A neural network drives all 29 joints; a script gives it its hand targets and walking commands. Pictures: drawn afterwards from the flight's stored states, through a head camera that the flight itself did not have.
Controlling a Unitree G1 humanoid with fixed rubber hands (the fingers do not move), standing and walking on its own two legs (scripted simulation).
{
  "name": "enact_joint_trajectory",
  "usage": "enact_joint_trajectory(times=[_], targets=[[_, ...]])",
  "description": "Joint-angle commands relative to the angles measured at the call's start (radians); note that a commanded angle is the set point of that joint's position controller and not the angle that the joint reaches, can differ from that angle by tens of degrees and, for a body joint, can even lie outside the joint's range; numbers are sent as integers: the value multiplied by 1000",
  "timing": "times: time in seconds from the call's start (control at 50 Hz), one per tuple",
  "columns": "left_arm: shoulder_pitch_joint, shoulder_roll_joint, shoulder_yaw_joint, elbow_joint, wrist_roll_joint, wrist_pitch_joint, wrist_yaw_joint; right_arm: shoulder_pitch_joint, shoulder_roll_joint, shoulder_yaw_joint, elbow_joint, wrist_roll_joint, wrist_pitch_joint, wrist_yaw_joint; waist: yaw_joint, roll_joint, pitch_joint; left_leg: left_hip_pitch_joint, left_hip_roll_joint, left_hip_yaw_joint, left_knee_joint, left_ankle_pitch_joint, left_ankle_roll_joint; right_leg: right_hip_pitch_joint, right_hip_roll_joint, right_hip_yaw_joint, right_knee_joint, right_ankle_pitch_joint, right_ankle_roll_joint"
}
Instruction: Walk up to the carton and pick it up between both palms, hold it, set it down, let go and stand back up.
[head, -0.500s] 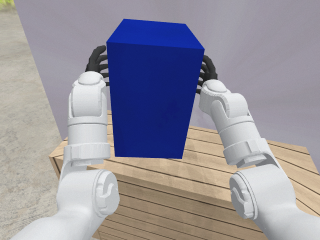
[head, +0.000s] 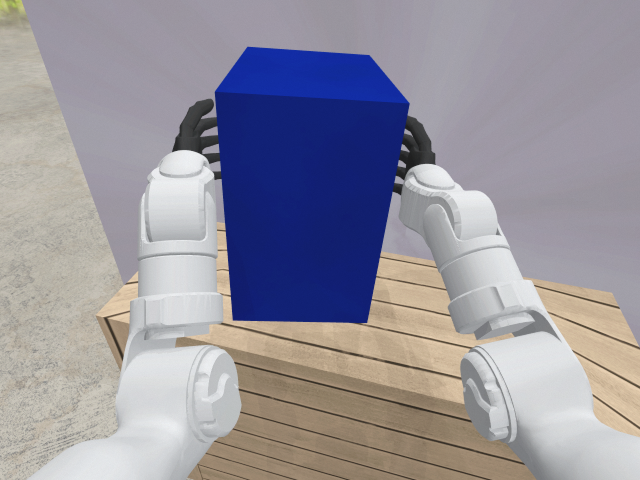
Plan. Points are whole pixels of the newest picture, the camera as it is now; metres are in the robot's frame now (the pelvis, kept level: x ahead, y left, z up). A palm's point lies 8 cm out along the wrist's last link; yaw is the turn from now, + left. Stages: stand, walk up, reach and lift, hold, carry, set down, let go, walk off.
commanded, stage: hold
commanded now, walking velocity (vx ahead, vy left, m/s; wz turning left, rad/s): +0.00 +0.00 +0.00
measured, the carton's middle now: (305, 179) +0.42 -0.01 +0.23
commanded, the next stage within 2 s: none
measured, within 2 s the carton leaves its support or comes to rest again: neither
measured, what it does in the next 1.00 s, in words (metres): stands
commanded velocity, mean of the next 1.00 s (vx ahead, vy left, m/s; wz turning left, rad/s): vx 0.00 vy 0.00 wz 0.00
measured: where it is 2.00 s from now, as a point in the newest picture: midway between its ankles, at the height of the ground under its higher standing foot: outside the picture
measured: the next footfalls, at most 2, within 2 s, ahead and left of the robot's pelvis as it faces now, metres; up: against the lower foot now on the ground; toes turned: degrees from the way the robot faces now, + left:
none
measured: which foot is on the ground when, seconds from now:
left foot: down 0.00-1.00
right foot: down 0.00-1.00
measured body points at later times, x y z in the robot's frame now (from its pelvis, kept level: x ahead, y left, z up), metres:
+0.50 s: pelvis +0.00 +0.00 +0.00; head -0.08 +0.02 +0.44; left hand +0.39 +0.12 +0.28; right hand +0.37 -0.14 +0.26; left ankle +0.00 +0.13 -0.75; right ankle +0.03 -0.13 -0.75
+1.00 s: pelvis +0.00 +0.00 +0.00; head -0.08 +0.02 +0.44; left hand +0.39 +0.12 +0.28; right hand +0.37 -0.14 +0.27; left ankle +0.00 +0.13 -0.75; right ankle +0.03 -0.13 -0.75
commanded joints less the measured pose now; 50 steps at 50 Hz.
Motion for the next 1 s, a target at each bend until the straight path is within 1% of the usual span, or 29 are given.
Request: enact_joint_trajectory(times=[0.0,0.06,0.08,0.1,0.12,0.14,0.2,0.22,0.26,0.28,0.3,0.34,0.38,0.42,0.46,0.54,0.56,0.58,0.62,0.66,0.68,0.7,0.74,0.78,0.8,0.84,0.88,0.94,0.98], targets=[[-788,-585,-425,-78,-213,-74,-149,-851,656,277,-338,157,-69,141,-10,72,-433,-102,-80,81,-79,242,-44,274,76,-19,30,246,34],[-770,-578,-444,-96,-214,-72,-145,-847,655,298,-351,166,-66,139,-10,65,-432,-96,-82,81,-76,259,-43,270,79,-25,35,268,35],[-775,-568,-407,-36,-200,-64,-150,-850,643,271,-311,145,-57,140,-5,49,-379,-115,-81,80,-98,189,-35,253,71,-22,20,209,31],[-780,-582,-424,-73,-207,-69,-148,-862,648,273,-330,148,-66,145,-4,50,-404,-117,-73,75,-103,186,-36,250,76,-29,27,197,28],[-764,-582,-425,-52,-200,-65,-147,-853,651,274,-317,139,-65,147,1,57,-389,-130,-78,81,-106,170,-37,251,76,-26,19,180,31],[-745,-579,-398,-4,-199,-62,-148,-892,650,279,-340,144,-72,148,21,34,-392,-133,-75,82,-104,156,-25,257,75,-26,23,174,32],[-753,-573,-380,0,-191,-71,-153,-868,656,270,-304,131,-68,146,16,18,-373,-145,-81,87,-114,138,-19,247,66,-11,11,162,37],[-766,-578,-389,-31,-193,-75,-150,-849,664,270,-289,139,-67,147,6,21,-379,-132,-78,86,-109,163,-20,244,71,-18,15,179,38],[-770,-578,-391,-44,-193,-70,-154,-847,661,268,-305,144,-67,149,13,42,-397,-115,-79,90,-105,179,-25,260,74,-19,21,186,35],[-762,-567,-362,16,-178,-67,-156,-858,656,253,-267,138,-61,150,15,45,-336,-137,-77,90,-115,147,-20,237,70,-19,8,159,33],[-785,-574,-375,-35,-186,-75,-157,-842,662,254,-270,132,-63,151,6,42,-365,-133,-76,93,-114,147,-22,248,74,-19,15,164,33],[-781,-586,-396,-32,-196,-73,-158,-845,659,246,-291,127,-67,148,-6,57,-384,-139,-75,85,-108,164,-31,249,71,-15,18,178,31],[-774,-590,-415,-49,-211,-77,-153,-889,671,277,-360,142,-76,142,-2,48,-447,-120,-77,84,-88,214,-32,276,77,-17,33,238,34],[-774,-576,-412,-53,-206,-71,-153,-864,671,279,-342,153,-67,137,-5,44,-425,-124,-86,87,-79,234,-35,274,73,-14,30,268,40],[-796,-592,-432,-67,-219,-79,-151,-884,675,282,-361,164,-73,139,-3,60,-441,-120,-88,87,-87,206,-31,267,70,-12,30,231,38],[-791,-593,-421,-22,-215,-72,-145,-880,658,257,-306,138,-67,144,-7,67,-375,-144,-74,79,-101,151,-36,226,73,-22,20,154,27],[-772,-593,-403,-3,-207,-71,-146,-870,661,259,-289,134,-62,145,3,54,-378,-142,-74,81,-104,148,-30,234,70,-19,15,154,25],[-784,-593,-416,-44,-212,-74,-145,-870,673,266,-310,142,-69,148,3,48,-411,-143,-76,78,-98,168,-28,242,72,-18,21,175,29],[-801,-574,-412,-41,-209,-76,-146,-852,662,249,-281,141,-59,148,-10,65,-393,-146,-78,82,-102,158,-28,239,67,-13,16,179,28],[-771,-601,-418,-41,-213,-73,-146,-862,659,269,-323,149,-64,145,-7,66,-409,-124,-69,79,-95,200,-37,257,80,-22,27,206,30],[-772,-591,-410,-20,-205,-68,-148,-848,644,250,-285,143,-56,146,-9,89,-379,-127,-68,76,-100,183,-42,245,74,-21,20,181,21],[-762,-592,-403,3,-202,-67,-152,-881,636,251,-305,139,-62,146,-3,68,-396,-132,-74,78,-99,151,-37,249,73,-19,16,163,29],[-786,-588,-429,-48,-204,-71,-150,-851,648,245,-290,144,-59,145,-19,84,-395,-134,-71,74,-98,194,-42,241,73,-15,24,191,21],[-769,-596,-424,-62,-204,-71,-150,-841,644,249,-298,151,-62,149,-12,85,-394,-127,-66,76,-100,203,-47,260,81,-27,29,198,24],[-776,-597,-431,-55,-204,-67,-147,-843,634,243,-296,148,-61,148,-21,99,-388,-116,-65,73,-95,224,-50,249,85,-24,31,208,22],[-731,-604,-447,-90,-208,-60,-147,-825,637,278,-350,171,-62,140,-24,90,-424,-84,-73,80,-65,312,-58,276,86,-25,37,296,29],[-727,-587,-434,-90,-203,-55,-151,-826,645,289,-362,180,-51,132,-10,71,-419,-82,-80,79,-57,330,-58,284,80,-20,37,334,35],[-742,-577,-424,-95,-200,-59,-155,-819,656,296,-344,167,-51,135,-3,57,-389,-98,-82,82,-81,257,-41,275,74,-23,31,284,36],[-758,-558,-396,-46,-189,-60,-156,-823,635,267,-296,145,-48,142,1,44,-335,-137,-81,82,-112,162,-35,244,72,-21,12,186,34]])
